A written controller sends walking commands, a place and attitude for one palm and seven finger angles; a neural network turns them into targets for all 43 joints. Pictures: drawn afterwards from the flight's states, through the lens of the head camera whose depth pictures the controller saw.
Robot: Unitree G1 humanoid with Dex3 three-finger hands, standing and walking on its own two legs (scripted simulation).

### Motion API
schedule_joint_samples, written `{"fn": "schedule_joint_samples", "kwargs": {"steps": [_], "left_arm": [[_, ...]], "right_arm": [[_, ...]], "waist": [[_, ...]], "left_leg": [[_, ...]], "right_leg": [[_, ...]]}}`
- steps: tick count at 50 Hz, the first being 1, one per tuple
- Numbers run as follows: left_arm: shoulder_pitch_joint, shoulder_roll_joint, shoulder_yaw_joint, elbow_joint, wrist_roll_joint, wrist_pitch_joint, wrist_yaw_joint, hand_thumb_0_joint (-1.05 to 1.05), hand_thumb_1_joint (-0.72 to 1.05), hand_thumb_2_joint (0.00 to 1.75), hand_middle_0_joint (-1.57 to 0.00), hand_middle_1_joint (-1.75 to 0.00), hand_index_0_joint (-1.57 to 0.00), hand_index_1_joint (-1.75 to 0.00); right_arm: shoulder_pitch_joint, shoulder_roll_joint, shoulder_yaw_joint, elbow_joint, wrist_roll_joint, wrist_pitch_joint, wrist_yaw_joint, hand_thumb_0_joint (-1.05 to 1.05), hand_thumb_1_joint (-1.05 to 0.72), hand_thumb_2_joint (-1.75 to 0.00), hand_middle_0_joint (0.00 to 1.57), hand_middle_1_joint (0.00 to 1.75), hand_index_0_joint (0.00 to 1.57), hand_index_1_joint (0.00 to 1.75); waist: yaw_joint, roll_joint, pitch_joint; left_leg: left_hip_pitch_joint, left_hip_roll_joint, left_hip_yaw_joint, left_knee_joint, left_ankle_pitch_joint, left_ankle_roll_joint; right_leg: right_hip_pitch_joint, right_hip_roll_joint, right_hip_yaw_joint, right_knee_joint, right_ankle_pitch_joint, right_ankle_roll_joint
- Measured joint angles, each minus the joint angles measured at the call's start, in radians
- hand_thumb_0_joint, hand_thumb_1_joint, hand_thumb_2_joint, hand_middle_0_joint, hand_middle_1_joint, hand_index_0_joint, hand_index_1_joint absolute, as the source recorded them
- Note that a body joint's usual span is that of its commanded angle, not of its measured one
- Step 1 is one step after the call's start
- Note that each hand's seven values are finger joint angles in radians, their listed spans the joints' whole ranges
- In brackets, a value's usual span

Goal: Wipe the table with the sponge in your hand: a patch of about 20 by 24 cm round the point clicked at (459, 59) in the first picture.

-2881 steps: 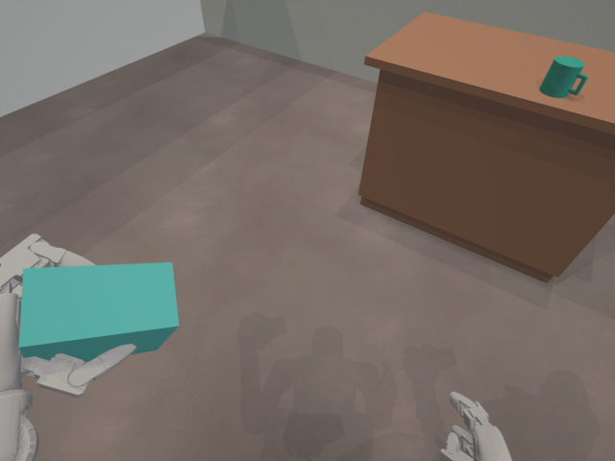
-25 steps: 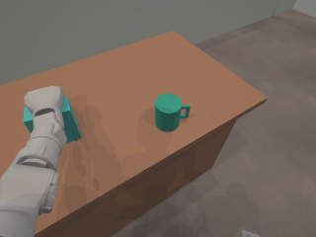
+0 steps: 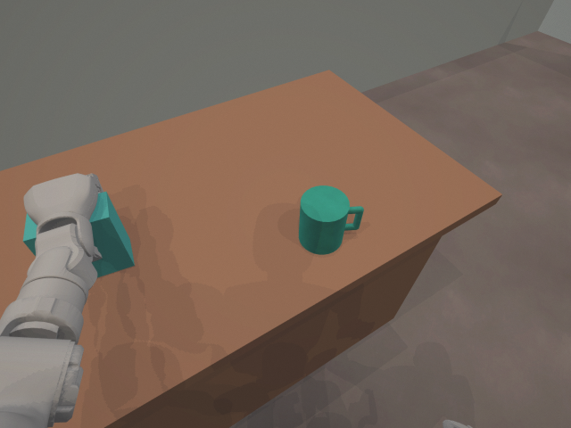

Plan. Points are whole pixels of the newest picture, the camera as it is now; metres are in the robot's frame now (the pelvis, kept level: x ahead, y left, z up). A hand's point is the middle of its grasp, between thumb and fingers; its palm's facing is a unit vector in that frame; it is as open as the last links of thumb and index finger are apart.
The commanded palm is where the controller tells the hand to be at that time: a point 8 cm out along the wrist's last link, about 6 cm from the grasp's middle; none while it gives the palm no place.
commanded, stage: slide back across to the first lane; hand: left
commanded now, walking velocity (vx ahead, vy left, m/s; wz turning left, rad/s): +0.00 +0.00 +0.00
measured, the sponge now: (89, 248) +0.38 +0.34 +0.01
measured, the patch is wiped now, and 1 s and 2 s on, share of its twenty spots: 1.00 1.00 1.00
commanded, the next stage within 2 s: wipe back along the first lane in 0.08 s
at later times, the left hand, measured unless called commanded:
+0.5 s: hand (55, 246) +0.35 +0.36 +0.06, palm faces -0.01 -0.03 -1.00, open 10.2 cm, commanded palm +0.31 +0.33 +0.09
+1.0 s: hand (64, 273) +0.31 +0.32 +0.06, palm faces +0.02 -0.02 -1.00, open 10.2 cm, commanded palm +0.27 +0.30 +0.09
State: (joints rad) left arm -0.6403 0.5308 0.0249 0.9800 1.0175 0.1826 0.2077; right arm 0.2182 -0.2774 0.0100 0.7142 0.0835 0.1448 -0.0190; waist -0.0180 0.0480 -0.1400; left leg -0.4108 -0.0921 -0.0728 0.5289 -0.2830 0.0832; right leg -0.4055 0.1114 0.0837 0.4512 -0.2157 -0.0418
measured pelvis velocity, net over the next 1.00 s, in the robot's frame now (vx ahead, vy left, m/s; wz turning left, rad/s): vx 0.00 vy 0.01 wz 0.03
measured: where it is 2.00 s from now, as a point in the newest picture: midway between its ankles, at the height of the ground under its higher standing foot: outside the picture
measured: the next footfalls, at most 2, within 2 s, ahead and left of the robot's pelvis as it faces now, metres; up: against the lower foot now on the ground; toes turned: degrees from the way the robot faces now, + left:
none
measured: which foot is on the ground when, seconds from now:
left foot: down 0.00-1.00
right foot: down 0.00-1.00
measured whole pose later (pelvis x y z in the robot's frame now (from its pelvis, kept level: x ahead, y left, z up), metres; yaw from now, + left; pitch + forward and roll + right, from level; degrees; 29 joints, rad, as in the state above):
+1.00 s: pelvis +0.00 +0.01 +0.00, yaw +2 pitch +5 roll -2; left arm -0.24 0.43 -0.11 0.40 0.97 0.42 0.17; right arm 0.10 -0.26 0.04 0.65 0.08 0.17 -0.01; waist 0.06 0.07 -0.12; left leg -0.29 -0.12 -0.09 0.51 -0.29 0.10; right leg -0.29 0.09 0.07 0.46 -0.25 -0.03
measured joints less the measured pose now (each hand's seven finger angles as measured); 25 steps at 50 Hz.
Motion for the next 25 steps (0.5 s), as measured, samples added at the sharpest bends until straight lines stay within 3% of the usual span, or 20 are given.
{"fn": "schedule_joint_samples", "kwargs": {"steps": [10, 16, 25], "left_arm": [[0.108, 0.001, 0.013, -0.141, -0.016, 0.010, -0.022, 0.00, -0.52, 1.07, -0.71, -1.36, -0.73, -1.38], [0.163, 0.000, -0.017, -0.231, -0.025, 0.037, -0.047, 0.00, -0.52, 1.07, -0.70, -1.37, -0.72, -1.39], [0.234, -0.035, -0.061, -0.356, -0.036, 0.090, -0.037, 0.00, -0.50, 1.07, -0.68, -1.39, -0.70, -1.41]], "right_arm": [[-0.054, 0.005, 0.002, -0.026, -0.003, 0.028, 0.008, 0.00, -0.91, -0.90, 0.21, 0.30, 0.20, 0.30], [-0.062, 0.006, -0.003, -0.043, -0.001, 0.031, 0.007, 0.00, -0.91, -0.90, 0.21, 0.30, 0.20, 0.30], [-0.065, 0.011, -0.003, -0.044, -0.004, 0.037, 0.008, 0.00, -0.91, -0.90, 0.21, 0.30, 0.20, 0.30]], "waist": [[0.030, 0.000, -0.001], [0.042, 0.002, 0.004], [0.054, 0.007, 0.010]], "left_leg": [[0.043, -0.007, -0.004, -0.018, -0.008, 0.010], [0.059, -0.015, -0.015, -0.027, -0.004, 0.015], [0.069, -0.027, -0.025, -0.022, -0.003, 0.021]], "right_leg": [[0.047, -0.008, 0.000, -0.023, -0.010, 0.008], [0.069, -0.017, -0.010, -0.038, -0.010, 0.012], [0.080, -0.028, -0.022, -0.030, -0.017, 0.018]]}}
